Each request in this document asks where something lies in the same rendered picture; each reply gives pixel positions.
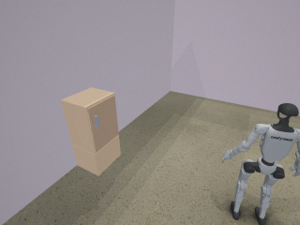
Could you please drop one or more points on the robot right shin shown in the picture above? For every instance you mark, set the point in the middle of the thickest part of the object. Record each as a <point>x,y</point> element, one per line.
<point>264,203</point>

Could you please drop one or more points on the robot shin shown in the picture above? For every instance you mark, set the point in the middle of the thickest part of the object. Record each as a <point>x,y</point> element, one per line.
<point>264,203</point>
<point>239,196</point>

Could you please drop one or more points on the handle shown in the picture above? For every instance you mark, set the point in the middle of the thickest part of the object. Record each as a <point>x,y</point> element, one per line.
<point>97,122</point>

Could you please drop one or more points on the robot left shin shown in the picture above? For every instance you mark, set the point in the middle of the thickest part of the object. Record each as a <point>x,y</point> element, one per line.
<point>239,196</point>

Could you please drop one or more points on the left robot upper arm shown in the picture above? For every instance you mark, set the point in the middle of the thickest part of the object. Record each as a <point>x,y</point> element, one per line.
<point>257,130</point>

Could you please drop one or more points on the robot left forearm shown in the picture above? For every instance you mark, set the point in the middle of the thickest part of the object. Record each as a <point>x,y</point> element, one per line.
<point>237,149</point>

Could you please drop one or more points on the right robot hand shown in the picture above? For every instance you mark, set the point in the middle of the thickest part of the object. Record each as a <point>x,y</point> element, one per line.
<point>297,173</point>

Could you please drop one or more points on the cupboard door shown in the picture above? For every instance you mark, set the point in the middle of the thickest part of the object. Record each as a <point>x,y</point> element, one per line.
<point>106,112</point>

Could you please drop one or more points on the left robot hand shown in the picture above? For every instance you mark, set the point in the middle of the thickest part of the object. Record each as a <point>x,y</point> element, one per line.
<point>226,156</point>

